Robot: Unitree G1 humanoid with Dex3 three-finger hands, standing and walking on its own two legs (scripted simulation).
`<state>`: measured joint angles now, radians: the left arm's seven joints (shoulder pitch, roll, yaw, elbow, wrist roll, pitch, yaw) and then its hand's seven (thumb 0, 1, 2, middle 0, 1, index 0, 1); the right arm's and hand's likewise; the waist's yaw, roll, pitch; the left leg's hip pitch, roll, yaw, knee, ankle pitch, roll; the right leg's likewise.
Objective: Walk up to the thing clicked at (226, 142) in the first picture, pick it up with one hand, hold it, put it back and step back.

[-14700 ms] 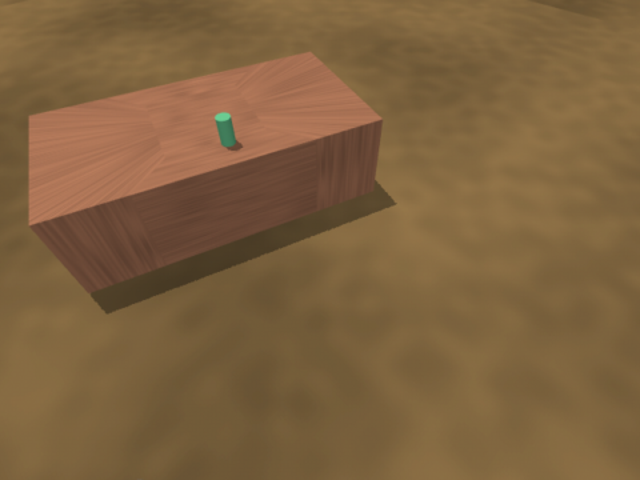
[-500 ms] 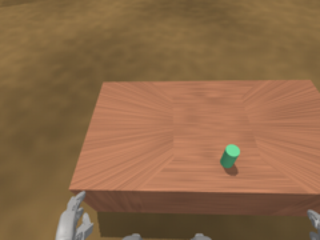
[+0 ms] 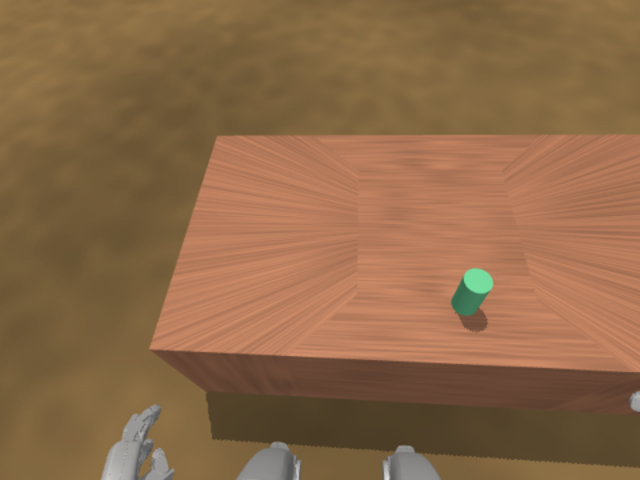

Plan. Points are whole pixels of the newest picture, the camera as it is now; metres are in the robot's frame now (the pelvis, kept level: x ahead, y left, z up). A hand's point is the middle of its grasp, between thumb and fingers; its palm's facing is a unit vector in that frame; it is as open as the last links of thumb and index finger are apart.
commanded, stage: go down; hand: right
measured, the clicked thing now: (470, 293) +0.49 -0.24 -0.27
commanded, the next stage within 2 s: approach in 1.02 s
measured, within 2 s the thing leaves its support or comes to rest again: neither
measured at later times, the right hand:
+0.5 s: hand out of the picture +0.31 -0.40 +0.01, palm faces +0.28 +0.95 -0.15, open 17.1 cm
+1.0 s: hand out of the picture +0.33 -0.42 +0.02, palm faces +0.29 +0.95 -0.12, open 17.3 cm
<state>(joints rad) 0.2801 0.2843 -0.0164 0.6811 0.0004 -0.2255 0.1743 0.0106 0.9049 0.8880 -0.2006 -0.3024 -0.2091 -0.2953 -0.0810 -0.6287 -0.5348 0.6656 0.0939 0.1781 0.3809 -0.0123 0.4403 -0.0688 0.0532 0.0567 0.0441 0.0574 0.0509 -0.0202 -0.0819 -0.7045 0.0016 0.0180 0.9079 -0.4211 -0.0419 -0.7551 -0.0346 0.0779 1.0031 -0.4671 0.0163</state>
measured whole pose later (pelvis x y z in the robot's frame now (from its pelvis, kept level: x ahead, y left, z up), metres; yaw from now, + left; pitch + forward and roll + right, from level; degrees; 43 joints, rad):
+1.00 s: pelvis +0.00 -0.01 -0.01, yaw +0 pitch +17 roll +4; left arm 0.31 0.32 -0.06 0.69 0.04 -0.14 0.12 0.01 0.89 0.90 -0.20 -0.31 -0.21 -0.30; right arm -0.43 -0.86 -0.73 1.15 0.08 -0.22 0.56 -0.02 0.51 -0.07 0.04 0.06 0.04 0.06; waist 0.07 0.03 -0.08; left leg -0.81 0.00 0.03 0.92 -0.42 -0.05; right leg -0.87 -0.04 0.09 1.04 -0.47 0.01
